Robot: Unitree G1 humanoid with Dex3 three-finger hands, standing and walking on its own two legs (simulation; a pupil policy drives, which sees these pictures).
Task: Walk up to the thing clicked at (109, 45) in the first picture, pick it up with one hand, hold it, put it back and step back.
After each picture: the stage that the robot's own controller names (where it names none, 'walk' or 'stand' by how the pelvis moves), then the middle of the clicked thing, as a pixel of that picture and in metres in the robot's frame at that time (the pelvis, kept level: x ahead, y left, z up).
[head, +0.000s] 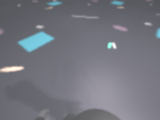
stand; (109, 45) +1.76 -0.53 -0.72
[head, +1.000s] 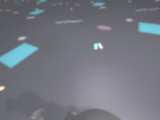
walk; (95, 46) +1.70 -0.06 -0.70
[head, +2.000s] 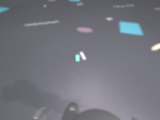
walk; (77, 58) +1.13 +0.27 -0.71
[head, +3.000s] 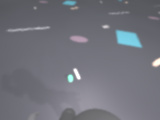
walk; (70, 78) +0.68 +0.23 -0.70
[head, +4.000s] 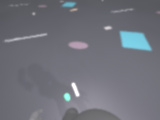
walk; (67, 97) +0.37 +0.28 -0.69
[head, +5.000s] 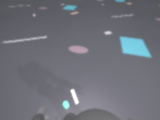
stand; (66, 104) +0.30 +0.26 -0.72
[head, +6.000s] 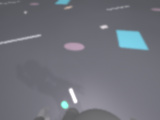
stand; (64, 105) +0.24 +0.29 -0.71
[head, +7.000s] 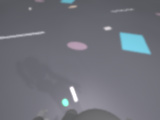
stand; (65, 102) +0.28 +0.26 -0.72
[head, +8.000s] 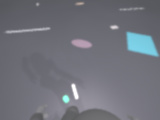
stand; (66, 99) +0.30 +0.26 -0.71
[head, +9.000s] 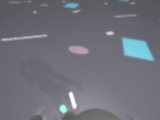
stand; (63, 109) +0.23 +0.27 -0.71
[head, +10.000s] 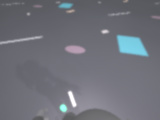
stand; (63, 108) +0.24 +0.28 -0.72
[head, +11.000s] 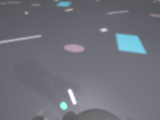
stand; (63, 105) +0.26 +0.28 -0.72
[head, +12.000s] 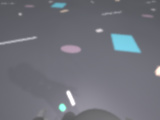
stand; (62, 107) +0.25 +0.28 -0.72
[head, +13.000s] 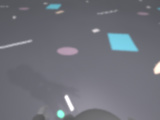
stand; (60, 114) +0.18 +0.30 -0.72
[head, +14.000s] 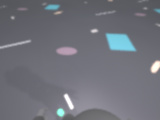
stand; (60, 112) +0.20 +0.30 -0.72
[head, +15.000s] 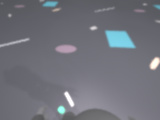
stand; (61, 110) +0.21 +0.29 -0.72
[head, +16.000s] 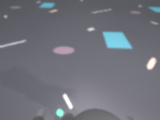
stand; (60, 112) +0.18 +0.30 -0.72
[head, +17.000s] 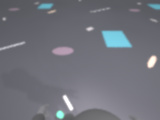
stand; (60, 114) +0.16 +0.30 -0.72
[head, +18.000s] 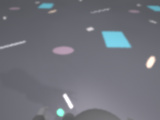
stand; (60, 112) +0.19 +0.30 -0.72
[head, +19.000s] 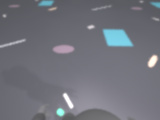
stand; (60, 112) +0.17 +0.30 -0.72
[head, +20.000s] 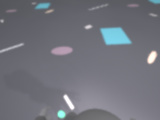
stand; (61, 114) +0.15 +0.32 -0.72
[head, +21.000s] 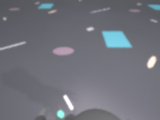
stand; (60, 114) +0.16 +0.30 -0.73
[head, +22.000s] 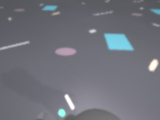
stand; (61, 113) +0.20 +0.28 -0.73
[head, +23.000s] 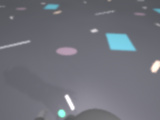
stand; (61, 113) +0.18 +0.28 -0.73
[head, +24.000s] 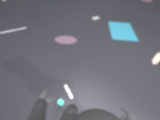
go down; (60, 102) +0.22 +0.28 -0.69
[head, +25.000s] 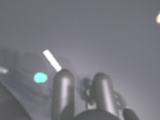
go down; (41, 77) +0.25 +0.33 -0.28
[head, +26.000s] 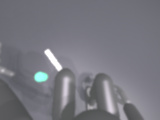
close in; (41, 76) +0.24 +0.34 -0.28
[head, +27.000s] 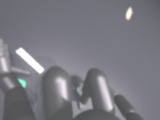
close in; (17, 85) +0.21 +0.35 -0.22
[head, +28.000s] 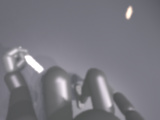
close; (17, 84) +0.21 +0.35 -0.23
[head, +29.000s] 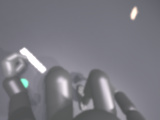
close; (19, 85) +0.20 +0.36 -0.22
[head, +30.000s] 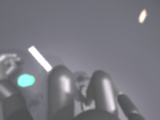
lift; (27, 80) +0.21 +0.35 -0.22
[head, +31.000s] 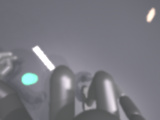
lift; (30, 78) +0.22 +0.35 -0.23
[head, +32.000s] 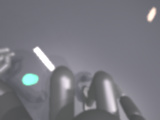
lift; (31, 79) +0.22 +0.35 -0.23
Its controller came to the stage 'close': yes
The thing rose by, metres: 0.00
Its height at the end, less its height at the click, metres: +0.00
